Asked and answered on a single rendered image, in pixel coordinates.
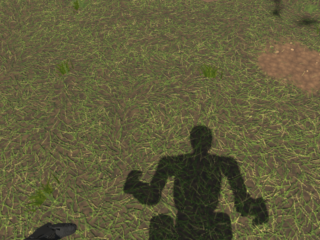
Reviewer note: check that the left robot hand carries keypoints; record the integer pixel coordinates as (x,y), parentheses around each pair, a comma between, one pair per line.
(51,231)

